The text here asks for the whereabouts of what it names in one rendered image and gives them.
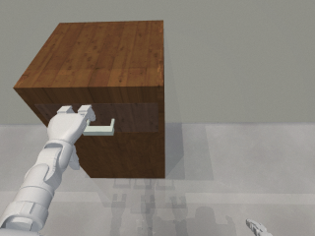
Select right robot hand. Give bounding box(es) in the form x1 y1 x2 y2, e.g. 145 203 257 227
245 219 273 236

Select left robot forearm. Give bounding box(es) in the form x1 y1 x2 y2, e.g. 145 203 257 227
0 140 73 232

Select cabinet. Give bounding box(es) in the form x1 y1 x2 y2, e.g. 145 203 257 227
13 20 165 179

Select handle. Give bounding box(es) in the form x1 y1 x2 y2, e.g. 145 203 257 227
83 118 115 136

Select left robot hand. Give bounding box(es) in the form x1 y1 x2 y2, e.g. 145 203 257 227
47 104 96 170

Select drawer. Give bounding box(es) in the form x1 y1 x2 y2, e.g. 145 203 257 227
34 102 158 132

